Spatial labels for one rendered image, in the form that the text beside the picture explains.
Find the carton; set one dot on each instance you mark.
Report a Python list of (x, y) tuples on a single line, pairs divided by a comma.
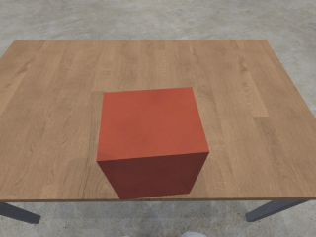
[(151, 142)]

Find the table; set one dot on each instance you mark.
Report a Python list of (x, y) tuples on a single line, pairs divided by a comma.
[(260, 133)]

